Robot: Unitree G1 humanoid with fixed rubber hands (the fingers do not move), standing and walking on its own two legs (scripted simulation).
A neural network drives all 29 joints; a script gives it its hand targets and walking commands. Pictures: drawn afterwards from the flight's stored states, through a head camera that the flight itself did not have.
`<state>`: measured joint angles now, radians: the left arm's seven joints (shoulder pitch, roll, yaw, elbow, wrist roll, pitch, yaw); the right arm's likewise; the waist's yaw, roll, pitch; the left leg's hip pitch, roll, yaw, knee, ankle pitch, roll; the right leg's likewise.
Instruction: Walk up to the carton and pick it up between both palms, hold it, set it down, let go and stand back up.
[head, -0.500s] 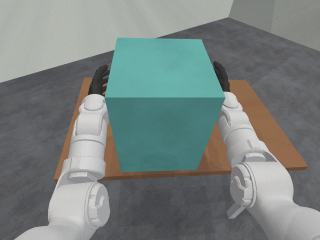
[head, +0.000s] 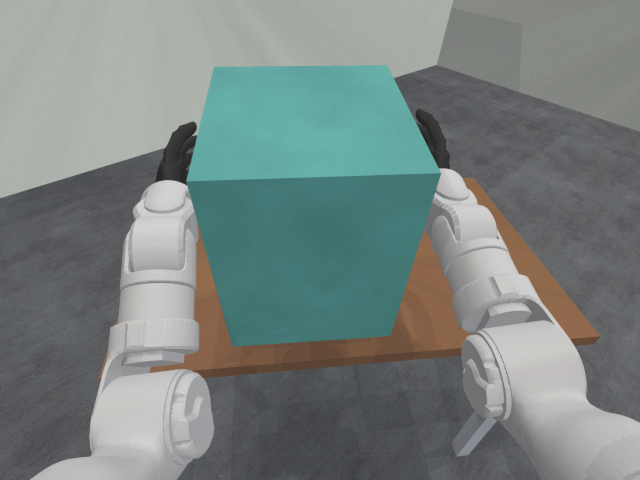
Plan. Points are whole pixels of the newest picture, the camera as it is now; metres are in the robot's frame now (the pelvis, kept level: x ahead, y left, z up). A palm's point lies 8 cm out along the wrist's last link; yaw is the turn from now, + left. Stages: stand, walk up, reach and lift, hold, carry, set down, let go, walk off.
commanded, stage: reach and lift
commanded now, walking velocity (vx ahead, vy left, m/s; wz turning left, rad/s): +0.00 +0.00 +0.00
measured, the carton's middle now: (307, 209) +0.39 +0.00 +0.17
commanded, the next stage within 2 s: hold in 1.36 s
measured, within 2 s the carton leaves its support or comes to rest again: neither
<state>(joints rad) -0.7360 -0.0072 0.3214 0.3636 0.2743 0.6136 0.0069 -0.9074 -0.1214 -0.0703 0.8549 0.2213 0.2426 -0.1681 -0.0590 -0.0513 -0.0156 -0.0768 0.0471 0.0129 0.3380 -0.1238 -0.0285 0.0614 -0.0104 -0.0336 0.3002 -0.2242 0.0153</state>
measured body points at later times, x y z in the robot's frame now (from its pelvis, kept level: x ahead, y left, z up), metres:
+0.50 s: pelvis -0.01 +0.00 +0.00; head -0.08 +0.03 +0.44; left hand +0.38 +0.16 +0.24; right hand +0.39 -0.15 +0.27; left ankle +0.05 +0.14 -0.75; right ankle -0.03 -0.12 -0.75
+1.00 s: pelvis +0.01 +0.00 +0.00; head -0.07 +0.01 +0.44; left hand +0.39 +0.16 +0.25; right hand +0.40 -0.16 +0.29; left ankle +0.05 +0.14 -0.75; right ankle -0.03 -0.12 -0.75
